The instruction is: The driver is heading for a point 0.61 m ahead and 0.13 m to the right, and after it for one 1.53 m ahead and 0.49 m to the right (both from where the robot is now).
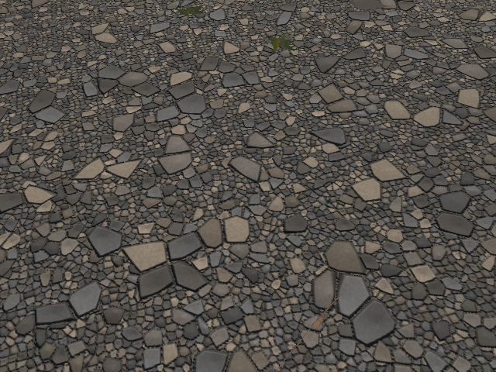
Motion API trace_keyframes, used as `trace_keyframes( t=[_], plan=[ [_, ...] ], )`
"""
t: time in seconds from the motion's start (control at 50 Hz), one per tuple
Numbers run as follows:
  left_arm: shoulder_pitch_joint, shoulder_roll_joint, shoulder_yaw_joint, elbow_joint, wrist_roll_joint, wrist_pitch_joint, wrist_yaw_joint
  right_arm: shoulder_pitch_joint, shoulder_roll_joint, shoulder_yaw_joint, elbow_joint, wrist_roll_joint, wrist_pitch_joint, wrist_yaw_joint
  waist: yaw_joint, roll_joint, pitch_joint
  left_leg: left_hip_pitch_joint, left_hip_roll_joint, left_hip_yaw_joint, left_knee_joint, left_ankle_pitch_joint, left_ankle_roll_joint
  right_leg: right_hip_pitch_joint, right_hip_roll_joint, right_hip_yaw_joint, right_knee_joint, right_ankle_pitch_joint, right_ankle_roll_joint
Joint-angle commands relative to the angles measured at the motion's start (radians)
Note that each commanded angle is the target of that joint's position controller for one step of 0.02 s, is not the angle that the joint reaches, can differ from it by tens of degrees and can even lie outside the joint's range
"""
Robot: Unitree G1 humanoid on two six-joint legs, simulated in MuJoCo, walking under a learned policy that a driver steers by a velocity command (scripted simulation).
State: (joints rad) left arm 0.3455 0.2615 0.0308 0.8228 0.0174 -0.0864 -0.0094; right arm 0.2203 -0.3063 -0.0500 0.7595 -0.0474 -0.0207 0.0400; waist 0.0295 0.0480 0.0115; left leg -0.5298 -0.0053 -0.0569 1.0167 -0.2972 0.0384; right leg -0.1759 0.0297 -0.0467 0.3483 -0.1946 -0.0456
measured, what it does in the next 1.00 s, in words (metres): walks ahead, turning right: left foot, then right foot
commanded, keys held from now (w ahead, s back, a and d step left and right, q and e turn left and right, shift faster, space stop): w+e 0.78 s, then e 0.20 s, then q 0.02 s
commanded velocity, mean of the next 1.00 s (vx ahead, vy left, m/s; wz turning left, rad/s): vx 0.46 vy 0.00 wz -0.45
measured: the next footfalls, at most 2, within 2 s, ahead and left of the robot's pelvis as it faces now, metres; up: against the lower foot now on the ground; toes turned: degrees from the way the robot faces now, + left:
left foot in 0.22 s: +0.25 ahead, +0.12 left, +0.00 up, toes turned -4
right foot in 0.72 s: +0.47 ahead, -0.16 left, +0.00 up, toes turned -27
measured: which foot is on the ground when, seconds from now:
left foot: up 0.00-0.20, down 0.22-0.72, up 0.74-1.00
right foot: down 0.00-0.22, up 0.24-0.70, down 0.72-1.00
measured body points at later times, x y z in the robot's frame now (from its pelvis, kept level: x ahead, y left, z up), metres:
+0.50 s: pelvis +0.24 +0.02 +0.00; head +0.26 +0.03 +0.45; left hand +0.42 +0.26 -0.12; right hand +0.21 -0.25 -0.12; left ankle +0.21 +0.12 -0.75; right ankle +0.27 -0.13 -0.67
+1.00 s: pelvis +0.45 -0.10 +0.00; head +0.49 -0.14 +0.44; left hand +0.65 +0.11 -0.12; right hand +0.45 -0.40 -0.12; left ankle +0.61 +0.01 -0.67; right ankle +0.43 -0.14 -0.75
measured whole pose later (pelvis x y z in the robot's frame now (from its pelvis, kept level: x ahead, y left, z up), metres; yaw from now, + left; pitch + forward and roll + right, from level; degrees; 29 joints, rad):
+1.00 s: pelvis +0.45 -0.10 +0.00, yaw -32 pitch +1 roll +0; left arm 0.30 0.27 0.07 0.81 0.00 -0.02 -0.01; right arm 0.15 -0.27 -0.04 0.73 -0.04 -0.01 0.00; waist 0.02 0.03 0.10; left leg -0.64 0.10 -0.04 1.05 -0.28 -0.05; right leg -0.20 0.14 0.04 0.37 -0.18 -0.13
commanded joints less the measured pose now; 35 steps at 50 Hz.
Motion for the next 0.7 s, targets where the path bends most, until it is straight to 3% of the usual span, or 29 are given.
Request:
trace_keyframes(
  t=[0.02,0.06,0.14,0.18,0.2,0.22,0.24,0.26,0.28,0.3,0.32,0.34,0.42,0.5,0.56,0.62,0.66,0.7],
  plan=[
    [0.002,0.111,0.025,-0.029,-0.013,-0.013,-0.006,-0.044,-0.016,0.012,-0.078,-0.005,-0.012,0.009,-0.030,-0.148,0.017,-0.066,0.055,0.054,-0.150,0.090,-0.033,0.024,-0.210,0.212,-0.184,0.239,-0.163],
    [0.033,0.125,0.032,-0.011,-0.011,-0.005,-0.007,-0.128,0.009,0.029,-0.102,0.007,-0.018,0.012,-0.007,-0.155,0.031,0.000,0.046,0.080,-0.286,0.142,-0.048,-0.014,-0.186,0.187,-0.183,0.242,-0.154],
    [0.091,0.166,0.048,0.017,-0.007,0.007,-0.009,-0.180,-0.020,0.029,-0.121,0.018,-0.032,-0.004,0.007,-0.148,0.017,0.108,0.015,0.092,-0.412,0.153,-0.042,0.013,-0.218,0.238,-0.116,0.297,-0.137],
    [0.079,0.176,0.053,0.020,-0.008,0.013,-0.006,-0.120,-0.034,0.021,-0.107,0.017,-0.043,-0.017,-0.033,-0.136,0.001,0.226,0.001,0.089,-0.504,0.144,-0.026,0.010,-0.217,0.262,-0.040,0.283,-0.115],
    [0.081,0.165,0.051,0.022,-0.012,0.012,-0.005,-0.035,-0.056,0.011,-0.076,0.008,-0.053,-0.029,-0.068,-0.098,-0.037,0.368,-0.005,0.082,-0.563,0.145,-0.009,-0.024,-0.177,0.240,0.071,0.316,-0.095],
    [0.070,0.131,0.042,0.007,-0.018,0.007,-0.006,0.094,-0.113,-0.009,-0.050,-0.012,-0.065,-0.043,-0.128,-0.018,-0.124,0.554,0.112,-0.041,-0.605,0.073,0.026,-0.113,-0.110,0.188,0.281,0.236,-0.069],
    [0.082,0.030,0.019,-0.045,-0.038,0.005,-0.004,0.200,-0.214,-0.031,-0.056,-0.029,-0.065,-0.056,-0.158,0.168,-0.244,0.782,0.388,-0.367,-0.689,-0.099,0.086,-0.351,0.011,0.076,0.577,-0.154,-0.027],
    [0.112,0.093,0.036,-0.050,-0.021,0.021,0.004,0.202,-0.220,-0.041,-0.042,-0.003,-0.046,-0.057,-0.130,0.203,-0.242,0.725,0.465,-0.588,-0.764,-0.174,0.154,-0.471,0.030,0.078,0.737,-0.342,-0.037],
    [0.094,0.119,0.047,-0.027,-0.005,0.037,0.005,0.132,-0.127,-0.018,-0.054,0.007,-0.042,-0.053,-0.093,0.083,-0.121,0.629,0.417,-0.484,-0.771,-0.223,0.149,-0.498,-0.032,0.122,0.800,-0.283,-0.047],
    [0.061,0.095,0.045,-0.022,-0.003,0.042,-0.005,0.075,-0.068,-0.004,-0.058,0.015,-0.047,-0.049,-0.072,0.049,-0.037,0.536,0.363,-0.356,-0.797,-0.139,0.135,-0.494,-0.063,0.119,0.790,-0.211,-0.041],
    [0.049,0.080,0.045,-0.018,-0.003,0.049,-0.012,0.043,-0.035,0.004,-0.058,0.015,-0.053,-0.048,-0.051,0.056,-0.006,0.481,0.320,-0.251,-0.823,-0.035,0.112,-0.467,-0.083,0.108,0.767,-0.168,-0.031],
    [0.041,0.079,0.048,-0.019,0.009,0.059,-0.018,0.043,-0.022,0.008,-0.049,0.017,-0.060,-0.051,-0.037,0.077,0.012,0.447,0.293,-0.178,-0.835,0.061,0.102,-0.452,-0.095,0.101,0.758,-0.144,-0.019],
    [-0.036,0.049,0.047,-0.049,0.017,0.083,-0.040,0.087,-0.036,-0.004,-0.011,0.029,-0.088,-0.049,-0.020,0.042,0.013,0.456,0.277,-0.016,-0.856,0.328,0.113,-0.499,-0.103,0.087,0.765,-0.032,0.008],
    [-0.174,0.032,0.037,-0.101,0.018,0.087,-0.057,0.127,-0.035,-0.010,0.025,0.027,-0.086,-0.050,-0.037,0.036,0.045,0.478,0.260,0.109,-0.865,0.396,0.114,-0.557,-0.111,0.061,0.629,0.091,0.025],
    [-0.282,0.018,0.022,-0.141,0.017,0.082,-0.072,0.141,-0.056,-0.017,0.043,0.026,-0.083,-0.050,-0.058,0.040,0.070,0.463,0.252,0.187,-0.865,0.403,0.099,-0.483,-0.105,0.009,0.442,0.174,0.009],
    [-0.347,0.033,0.021,-0.173,0.022,0.083,-0.077,0.180,-0.086,-0.028,0.069,0.026,-0.073,-0.055,-0.073,0.032,0.085,0.526,0.277,0.230,-0.832,0.484,0.083,-0.434,-0.084,-0.048,0.336,0.115,-0.031],
    [-0.343,0.046,0.026,-0.182,0.027,0.084,-0.071,0.192,-0.108,-0.032,0.083,0.025,-0.061,-0.060,-0.062,0.038,0.068,0.583,0.283,0.268,-0.740,0.717,0.069,-0.376,-0.041,-0.086,0.294,0.029,-0.069],
    [-0.229,0.073,0.041,-0.156,0.030,0.079,-0.057,0.196,-0.142,-0.040,0.093,0.024,-0.043,-0.064,-0.007,0.051,-0.016,0.613,0.282,0.299,-0.506,0.987,0.060,-0.223,0.038,-0.114,0.262,-0.074,-0.117]
  ],
)
Keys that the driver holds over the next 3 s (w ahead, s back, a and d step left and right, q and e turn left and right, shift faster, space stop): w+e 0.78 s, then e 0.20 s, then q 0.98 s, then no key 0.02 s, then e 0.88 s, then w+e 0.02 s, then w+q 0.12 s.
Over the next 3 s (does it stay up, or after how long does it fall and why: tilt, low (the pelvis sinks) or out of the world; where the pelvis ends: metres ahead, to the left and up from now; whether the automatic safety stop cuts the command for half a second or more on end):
stays up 0.50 -0.16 0.00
